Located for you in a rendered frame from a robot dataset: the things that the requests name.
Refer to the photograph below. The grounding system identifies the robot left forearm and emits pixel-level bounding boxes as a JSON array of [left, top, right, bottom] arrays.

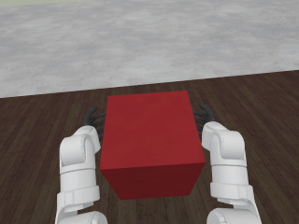
[[55, 125, 101, 224]]

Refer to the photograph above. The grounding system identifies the right robot upper arm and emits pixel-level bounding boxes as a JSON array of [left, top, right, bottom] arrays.
[[206, 208, 261, 224]]

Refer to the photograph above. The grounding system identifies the robot right forearm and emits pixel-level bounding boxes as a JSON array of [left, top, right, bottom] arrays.
[[201, 121, 262, 224]]

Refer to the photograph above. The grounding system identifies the carton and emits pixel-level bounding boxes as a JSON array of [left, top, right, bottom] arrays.
[[99, 91, 206, 200]]

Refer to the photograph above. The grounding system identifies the left robot upper arm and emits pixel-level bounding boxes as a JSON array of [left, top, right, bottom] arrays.
[[59, 211, 108, 224]]

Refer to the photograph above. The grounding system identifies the robot left hand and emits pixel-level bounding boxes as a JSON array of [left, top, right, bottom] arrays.
[[81, 106, 107, 142]]

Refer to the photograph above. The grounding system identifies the robot right hand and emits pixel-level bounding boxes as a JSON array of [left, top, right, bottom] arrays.
[[192, 103, 217, 139]]

